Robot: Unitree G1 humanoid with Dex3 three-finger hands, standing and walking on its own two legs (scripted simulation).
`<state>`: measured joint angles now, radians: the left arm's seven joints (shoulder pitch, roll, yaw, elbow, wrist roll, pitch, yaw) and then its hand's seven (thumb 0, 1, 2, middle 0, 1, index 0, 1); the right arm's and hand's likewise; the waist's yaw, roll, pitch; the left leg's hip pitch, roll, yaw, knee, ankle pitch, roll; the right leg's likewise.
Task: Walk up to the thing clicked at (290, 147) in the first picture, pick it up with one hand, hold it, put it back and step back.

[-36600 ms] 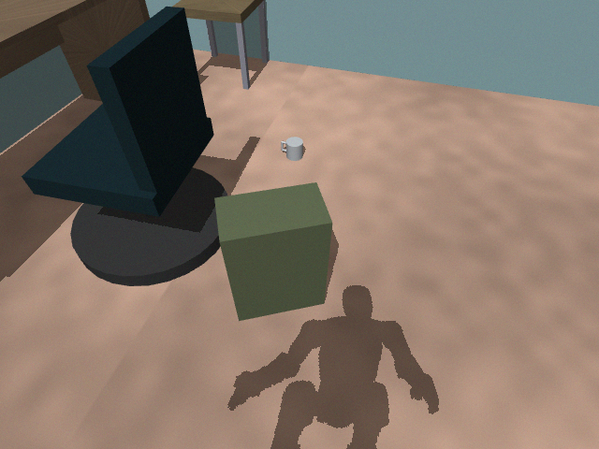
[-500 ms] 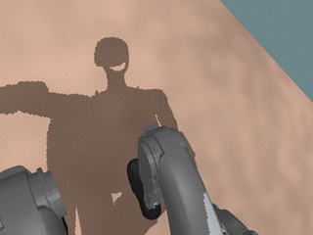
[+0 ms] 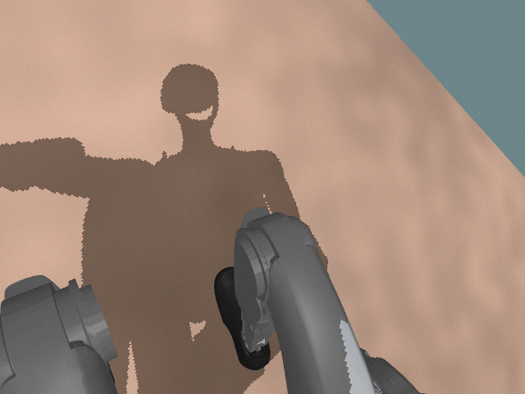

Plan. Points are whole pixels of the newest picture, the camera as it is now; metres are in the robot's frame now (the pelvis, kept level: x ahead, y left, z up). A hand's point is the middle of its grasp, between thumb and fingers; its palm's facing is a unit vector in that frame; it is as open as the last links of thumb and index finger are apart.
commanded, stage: settle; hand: left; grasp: from above
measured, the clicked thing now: out of the picture +0.47 +0.38 -0.26
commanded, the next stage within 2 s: lift in 0.60 s
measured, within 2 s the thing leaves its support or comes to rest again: leaves its support in 0.14 s
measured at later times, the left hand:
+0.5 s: hand out of the picture +0.45 +0.38 -0.14, palm faces -0.45 -0.12 -0.89, open 11.0 cm
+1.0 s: hand out of the picture +0.43 +0.37 -0.09, palm faces -0.46 -0.13 -0.88, open 10.9 cm
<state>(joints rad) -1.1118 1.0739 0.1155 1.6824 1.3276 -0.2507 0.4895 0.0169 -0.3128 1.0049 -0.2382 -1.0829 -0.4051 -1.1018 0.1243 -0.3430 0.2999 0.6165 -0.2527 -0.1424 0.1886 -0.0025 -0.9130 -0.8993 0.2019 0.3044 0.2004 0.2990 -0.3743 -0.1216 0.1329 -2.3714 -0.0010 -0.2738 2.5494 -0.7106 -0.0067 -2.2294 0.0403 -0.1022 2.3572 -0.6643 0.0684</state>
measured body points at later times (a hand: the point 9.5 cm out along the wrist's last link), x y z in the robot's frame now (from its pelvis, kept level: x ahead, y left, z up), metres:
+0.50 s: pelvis +0.00 +0.00 +0.02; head +0.24 +0.13 +0.38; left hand +0.47 +0.38 -0.09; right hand +0.10 -0.26 -0.06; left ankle +0.06 +0.13 -0.27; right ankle +0.12 -0.14 -0.27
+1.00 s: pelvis -0.01 +0.00 +0.05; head +0.22 +0.10 +0.42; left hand +0.45 +0.37 -0.04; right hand +0.07 -0.27 -0.04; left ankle +0.06 +0.13 -0.27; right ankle +0.12 -0.14 -0.27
